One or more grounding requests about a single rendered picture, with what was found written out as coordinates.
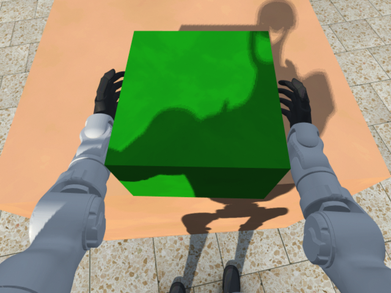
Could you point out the robot left hand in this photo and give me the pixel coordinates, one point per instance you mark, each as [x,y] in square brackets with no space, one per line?
[106,98]

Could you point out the right robot upper arm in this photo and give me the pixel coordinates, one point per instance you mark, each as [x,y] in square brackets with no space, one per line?
[348,246]

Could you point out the pedestal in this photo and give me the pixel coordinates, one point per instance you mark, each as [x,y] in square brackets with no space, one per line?
[84,39]

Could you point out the left robot upper arm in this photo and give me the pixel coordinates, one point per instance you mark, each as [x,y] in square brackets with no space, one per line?
[64,227]

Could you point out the robot left forearm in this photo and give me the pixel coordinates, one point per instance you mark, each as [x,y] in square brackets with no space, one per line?
[86,173]

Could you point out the robot right forearm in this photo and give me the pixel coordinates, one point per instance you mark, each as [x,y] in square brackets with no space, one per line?
[314,178]

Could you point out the right robot foot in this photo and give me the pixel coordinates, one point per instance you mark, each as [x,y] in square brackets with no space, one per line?
[230,282]

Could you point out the robot right hand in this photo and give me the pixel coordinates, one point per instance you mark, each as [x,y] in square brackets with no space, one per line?
[299,107]

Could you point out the carton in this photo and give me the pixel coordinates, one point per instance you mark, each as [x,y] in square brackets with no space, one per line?
[199,115]

